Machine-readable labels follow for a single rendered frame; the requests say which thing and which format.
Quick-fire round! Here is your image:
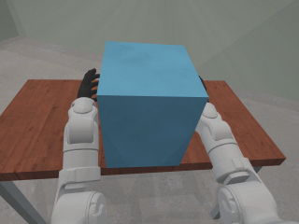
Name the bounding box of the robot left upper arm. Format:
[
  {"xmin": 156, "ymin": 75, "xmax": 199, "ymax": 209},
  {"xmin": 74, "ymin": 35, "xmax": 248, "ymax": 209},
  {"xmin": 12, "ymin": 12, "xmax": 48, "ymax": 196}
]
[{"xmin": 51, "ymin": 190, "xmax": 108, "ymax": 224}]

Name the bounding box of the right robot forearm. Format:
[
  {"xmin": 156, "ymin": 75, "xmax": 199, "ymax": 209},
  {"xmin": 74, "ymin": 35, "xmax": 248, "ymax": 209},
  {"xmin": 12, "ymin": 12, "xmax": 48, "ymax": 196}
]
[{"xmin": 195, "ymin": 102, "xmax": 278, "ymax": 211}]

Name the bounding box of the robot right upper arm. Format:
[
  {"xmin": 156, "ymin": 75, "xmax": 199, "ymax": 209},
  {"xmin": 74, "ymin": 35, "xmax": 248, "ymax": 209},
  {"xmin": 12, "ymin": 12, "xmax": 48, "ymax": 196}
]
[{"xmin": 218, "ymin": 180, "xmax": 299, "ymax": 224}]

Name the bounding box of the left robot forearm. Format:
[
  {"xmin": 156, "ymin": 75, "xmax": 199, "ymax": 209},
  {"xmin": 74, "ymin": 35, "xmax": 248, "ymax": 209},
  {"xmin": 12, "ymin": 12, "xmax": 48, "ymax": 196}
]
[{"xmin": 50, "ymin": 97, "xmax": 101, "ymax": 224}]

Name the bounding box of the carton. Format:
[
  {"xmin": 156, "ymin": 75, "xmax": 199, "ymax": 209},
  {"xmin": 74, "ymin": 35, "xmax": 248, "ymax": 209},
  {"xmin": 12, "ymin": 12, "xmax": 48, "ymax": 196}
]
[{"xmin": 96, "ymin": 41, "xmax": 209, "ymax": 168}]

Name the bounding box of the table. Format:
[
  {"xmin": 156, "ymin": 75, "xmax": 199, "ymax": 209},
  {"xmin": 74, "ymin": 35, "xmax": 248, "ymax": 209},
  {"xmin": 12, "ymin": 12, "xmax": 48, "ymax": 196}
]
[{"xmin": 0, "ymin": 79, "xmax": 287, "ymax": 224}]

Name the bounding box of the left robot hand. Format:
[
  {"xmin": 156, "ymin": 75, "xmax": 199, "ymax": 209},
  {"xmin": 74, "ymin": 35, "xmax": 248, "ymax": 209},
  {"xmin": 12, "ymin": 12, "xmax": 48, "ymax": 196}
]
[{"xmin": 77, "ymin": 68, "xmax": 100, "ymax": 102}]

